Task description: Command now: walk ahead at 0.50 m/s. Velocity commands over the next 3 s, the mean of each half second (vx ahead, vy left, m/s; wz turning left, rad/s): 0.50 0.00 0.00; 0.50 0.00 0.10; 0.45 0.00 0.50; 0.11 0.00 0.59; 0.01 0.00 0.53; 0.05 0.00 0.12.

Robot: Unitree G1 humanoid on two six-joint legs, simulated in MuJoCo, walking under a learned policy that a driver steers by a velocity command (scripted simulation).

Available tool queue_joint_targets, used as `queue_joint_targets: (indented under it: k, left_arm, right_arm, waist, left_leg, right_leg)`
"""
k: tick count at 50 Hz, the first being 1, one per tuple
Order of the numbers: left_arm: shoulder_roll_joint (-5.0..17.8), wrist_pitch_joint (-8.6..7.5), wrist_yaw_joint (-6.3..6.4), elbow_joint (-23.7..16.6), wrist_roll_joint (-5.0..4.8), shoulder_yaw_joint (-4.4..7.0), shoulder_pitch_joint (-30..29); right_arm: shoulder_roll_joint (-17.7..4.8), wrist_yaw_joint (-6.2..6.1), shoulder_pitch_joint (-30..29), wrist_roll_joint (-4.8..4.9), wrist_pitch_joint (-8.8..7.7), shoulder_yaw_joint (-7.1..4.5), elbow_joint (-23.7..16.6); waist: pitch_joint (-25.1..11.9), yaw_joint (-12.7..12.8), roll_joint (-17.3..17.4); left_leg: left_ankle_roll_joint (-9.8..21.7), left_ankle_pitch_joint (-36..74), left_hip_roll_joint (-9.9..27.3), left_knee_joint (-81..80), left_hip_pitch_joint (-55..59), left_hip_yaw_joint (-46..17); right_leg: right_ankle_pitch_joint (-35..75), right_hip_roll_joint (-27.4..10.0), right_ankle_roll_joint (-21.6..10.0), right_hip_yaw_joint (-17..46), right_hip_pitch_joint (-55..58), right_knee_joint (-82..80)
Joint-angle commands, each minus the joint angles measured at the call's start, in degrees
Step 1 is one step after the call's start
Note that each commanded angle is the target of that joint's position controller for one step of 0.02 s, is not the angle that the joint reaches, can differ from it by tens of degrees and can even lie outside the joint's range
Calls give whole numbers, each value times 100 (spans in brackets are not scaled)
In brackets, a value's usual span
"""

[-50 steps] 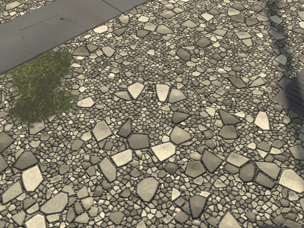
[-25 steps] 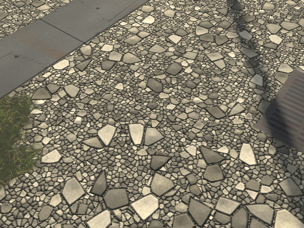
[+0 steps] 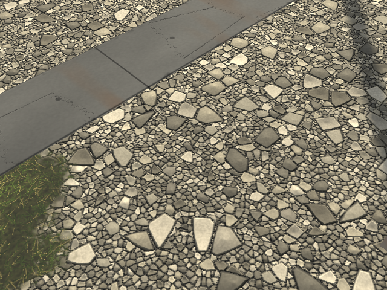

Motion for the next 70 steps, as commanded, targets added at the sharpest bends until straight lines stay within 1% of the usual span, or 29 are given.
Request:
queue_joint_targets:
  k: [1, 4, 6, 7, 8, 9, 10, 12, 16, 20, 29, 32, 34, 35, 36, 37, 38, 40, 42, 52, 57, 60, 62, 63, 64, 65, 66, 68, 70]
  left_arm:
    - [946, 29, 48, -51, -40, 205, 297]
    - [1078, 107, 80, -50, -57, 263, 125]
    - [925, 157, 87, -132, -42, 200, -66]
    - [708, 149, 92, -277, 97, 97, 67]
    - [-17, 5, 16, -248, 28, -92, 735]
    - [650, -124, -12, -231, -118, 49, 254]
    - [882, -201, -26, -401, -217, 113, -291]
    - [821, -159, 64, -438, -92, 170, -717]
    - [500, 62, 80, -423, -65, 173, -506]
    - [493, 76, 62, -696, 26, 187, -1291]
    - [382, -34, -181, -1200, -66, 40, -2762]
    - [602, -85, -253, -1213, -79, 103, -2471]
    - [1009, -90, -214, -791, -42, 324, -1060]
    - [1410, -79, -158, -545, 35, 445, 42]
    - [1799, -48, -167, -396, 30, 518, 466]
    - [1255, -35, -161, -419, -21, 352, 410]
    - [1013, -55, -133, -525, -36, 273, -150]
    - [668, -93, -138, -683, 71, 161, -936]
    - [484, -149, -163, -632, 146, 105, -1072]
    - [842, -173, 88, -397, 125, 167, -578]
    - [975, 14, 118, -214, 42, 217, -63]
    - [1199, 147, 176, -321, -9, 286, -258]
    - [1300, 241, 233, -429, -22, 305, -463]
    - [1256, 209, 245, -538, 11, 270, -477]
    - [330, 27, 106, -814, 212, -10, 63]
    - [633, -264, 2, -945, -26, 9, -389]
    - [917, -424, -59, -1113, -235, 91, -1003]
    - [928, -464, 9, -1096, -53, 130, -1207]
    - [998, -277, 60, -1119, 75, 220, -1016]
  right_arm:
    - [-329, 102, -813, 35, -116, -5, -546]
    - [-577, 163, -435, 45, -170, -84, -527]
    - [-1025, 114, 1164, 0, -174, -327, -40]
    - [-1498, 50, 2200, -69, -152, -440, 157]
    - [-1662, 108, 2317, -65, -141, -439, 252]
    - [-1107, 114, 2106, -5, -158, -285, 186]
    - [-865, 91, 1603, -2, -183, -213, 75]
    - [-537, 121, 901, -116, -208, -100, -44]
    - [-615, 82, 1043, -125, -258, -96, 97]
    - [-780, -56, 1429, -106, -209, -117, 228]
    - [-858, -123, 2244, -17, -47, -138, 607]
    - [-983, -157, 2097, 2, 30, -198, 613]
    - [-922, -163, 1860, 8, 82, -169, 539]
    - [-759, -165, 1891, -78, 80, -82, 405]
    - [44, -81, 2620, -95, -57, 148, 377]
    - [-461, -42, 2266, 36, -208, 42, 434]
    - [-803, -23, 1693, 182, -304, -53, 239]
    - [-768, -97, 1236, 124, -294, -97, 174]
    - [-528, -119, 1528, 98, -101, -117, 265]
    - [-288, 16, 260, 16, 35, -97, -227]
    - [-207, 189, -481, 26, 49, -9, -698]
    - [-424, 298, -279, 36, 65, -101, -884]
    - [-854, 290, 990, 63, 82, -344, -655]
    - [-1325, 180, 1958, 55, 117, -553, -446]
    - [-1909, 107, 2132, 95, 116, -653, -404]
    - [-1580, 97, 2353, 23, 76, -520, -513]
    - [-1215, 71, 2165, -35, 34, -426, -510]
    - [-824, 75, 1233, -17, -22, -308, -751]
    - [-746, 35, 874, -89, -15, -255, -928]
  waist:
    - [502, 25, -554]
    - [239, -308, -731]
    - [-739, -1062, -625]
    - [-1636, -1278, 271]
    - [-2244, -847, 1698]
    - [-1820, -1026, 970]
    - [-1059, -960, 689]
    - [-301, -624, -46]
    - [-123, -300, 162]
    - [113, -460, 42]
    - [525, -882, 107]
    - [294, -579, 285]
    - [-565, 147, 300]
    - [-1404, 485, -211]
    - [-2207, 100, -1737]
    - [-2200, 291, -1391]
    - [-1292, 229, -1182]
    - [-436, -118, -455]
    - [-285, -422, -624]
    - [313, -196, -470]
    - [556, 49, -390]
    - [241, -256, -688]
    - [-484, -993, -776]
    - [-1026, -1419, -363]
    - [-1568, -823, 1150]
    - [-2261, -1069, 787]
    - [-1531, -1194, 521]
    - [-577, -694, -255]
    - [-347, -325, -269]
  left_leg:
    - [101, -171, -119, -372, -159, 77]
    - [331, -788, -347, -578, 593, 231]
    - [636, -665, -544, -605, 2899, 374]
    - [1020, -632, 681, -518, 4670, -1128]
    - [1899, -1846, 1685, -1443, 6150, -3848]
    - [1638, -2520, 1461, -1732, 5846, -3793]
    - [1379, -2279, 1283, -1816, 5088, -2920]
    - [1126, -1159, 820, -2155, 3527, -1774]
    - [1251, -633, 671, -2657, 2794, -1088]
    - [1179, -134, 589, -2809, 3023, -665]
    - [999, 58, 732, -2530, 4069, -235]
    - [850, 1327, 884, -1975, 4417, -222]
    - [613, 2763, 504, -423, 4053, 100]
    - [417, 1313, 172, 1297, 2799, 317]
    - [25, -2692, -961, 3398, 458, 230]
    - [115, -3679, -831, 4168, -232, -570]
    - [218, -3303, -511, 4312, -680, -500]
    - [231, -2423, -3, 3683, -250, -292]
    - [242, -2115, 201, 3286, 386, -393]
    - [98, 300, -7, 793, -74, -131]
    - [253, -254, -138, 113, -528, 218]
    - [511, -1165, -538, 56, 176, 689]
    - [825, -1209, -995, -227, 1934, 880]
    - [1141, -1074, -609, -461, 3712, -7]
    - [2225, -1536, 922, -742, 5874, -3097]
    - [2538, -1986, 1362, -1657, 6421, -4699]
    - [2153, -1622, 1122, -1716, 6029, -3767]
    - [1763, -112, 669, -1758, 4165, -2407]
    - [1688, 1525, 454, -1823, 3016, -1786]
  right_leg:
    - [1635, -1745, -845, 695, 69, -139]
    - [2901, -1875, -682, 683, 379, 456]
    - [3960, -1393, -401, 288, -220, 2288]
    - [1938, -955, -180, 11, -1530, 4261]
    - [-1879, 70, 83, 455, -3611, 5897]
    - [-1945, -270, -31, 1068, -4246, 6507]
    - [-1396, -555, -136, 929, -4548, 6503]
    - [-492, -1026, -146, 732, -4030, 5898]
    - [-23, -1265, -10, 711, -3615, 5152]
    - [1139, -1240, 188, 639, -4226, 3925]
    - [1664, -841, 51, 329, -4184, 2007]
    - [1048, -632, -176, 208, -3540, 1793]
    - [1125, -297, -457, -53, -1497, 1681]
    - [1256, -1233, -819, 1011, 383, 1907]
    - [196, -2581, -1804, 3826, 2361, 1286]
    - [-495, -2536, -1706, 4442, 2318, 730]
    - [-387, -2354, -1421, 3565, 1562, 629]
    - [544, -1980, -1162, 2315, -130, 290]
    - [775, -1792, -1033, 1706, -892, -60]
    - [1625, -1535, -661, -196, -863, -601]
    - [2408, -1901, -599, -511, 381, -134]
    - [4849, -2013, -437, -745, 713, 796]
    - [5911, -1824, -217, -936, 358, 2566]
    - [4569, -1597, 28, -949, -909, 4178]
    - [-887, -412, 405, -627, -3627, 6325]
    - [-1996, -65, 333, 684, -4489, 7152]
    - [-1531, -436, 157, 891, -5028, 7104]
    - [-830, -863, 140, 799, -4449, 6078]
    - [-783, -964, 305, 764, -3623, 5662]
Next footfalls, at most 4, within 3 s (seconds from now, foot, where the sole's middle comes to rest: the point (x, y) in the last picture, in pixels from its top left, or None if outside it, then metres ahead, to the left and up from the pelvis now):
0.12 left None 0.26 0.14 -0.78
0.70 right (243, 266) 0.58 -0.09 -0.78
1.26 left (177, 193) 0.87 0.17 -0.78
1.70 right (204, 143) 1.14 0.07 -0.78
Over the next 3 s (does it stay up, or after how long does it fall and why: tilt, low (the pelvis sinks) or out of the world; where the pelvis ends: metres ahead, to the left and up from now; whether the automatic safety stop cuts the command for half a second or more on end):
stays up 1.00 0.16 -0.02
